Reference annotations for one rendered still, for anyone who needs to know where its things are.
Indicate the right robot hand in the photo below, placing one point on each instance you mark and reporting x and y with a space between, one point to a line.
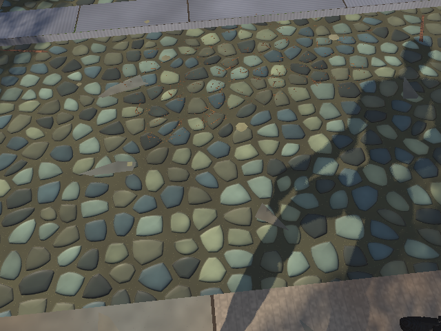
420 324

